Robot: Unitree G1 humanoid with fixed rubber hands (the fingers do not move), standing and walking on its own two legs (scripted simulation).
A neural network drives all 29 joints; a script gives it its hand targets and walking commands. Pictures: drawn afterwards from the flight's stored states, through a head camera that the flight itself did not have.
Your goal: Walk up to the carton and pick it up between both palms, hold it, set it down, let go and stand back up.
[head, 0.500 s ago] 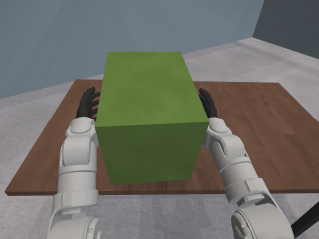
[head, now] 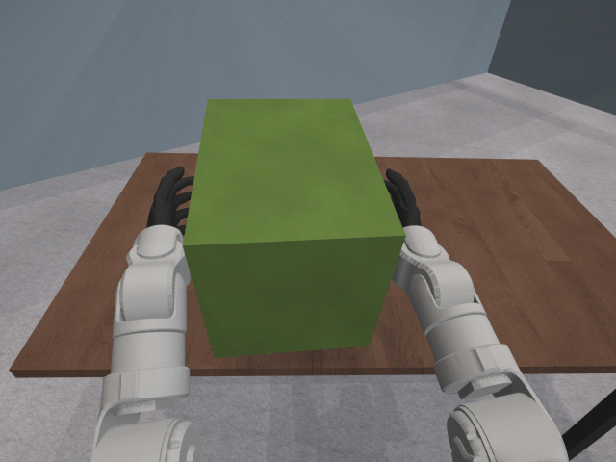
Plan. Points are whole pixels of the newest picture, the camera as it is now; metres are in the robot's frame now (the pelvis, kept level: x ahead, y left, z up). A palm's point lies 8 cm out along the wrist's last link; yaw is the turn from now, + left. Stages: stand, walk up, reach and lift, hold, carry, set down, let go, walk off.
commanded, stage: hold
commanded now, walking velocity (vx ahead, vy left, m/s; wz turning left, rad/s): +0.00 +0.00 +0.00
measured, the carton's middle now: (286, 219) +0.40 +0.01 +0.16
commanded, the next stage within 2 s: none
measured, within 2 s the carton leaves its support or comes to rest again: neither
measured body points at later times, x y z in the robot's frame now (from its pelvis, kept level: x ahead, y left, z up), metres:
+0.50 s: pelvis +0.00 +0.00 +0.00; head -0.05 +0.02 +0.45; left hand +0.38 +0.16 +0.18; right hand +0.37 -0.14 +0.17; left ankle +0.03 +0.12 -0.75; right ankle +0.00 -0.12 -0.75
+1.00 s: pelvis +0.00 +0.00 +0.00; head -0.05 +0.02 +0.45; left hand +0.38 +0.16 +0.18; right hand +0.37 -0.14 +0.17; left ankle +0.03 +0.12 -0.75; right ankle +0.00 -0.12 -0.75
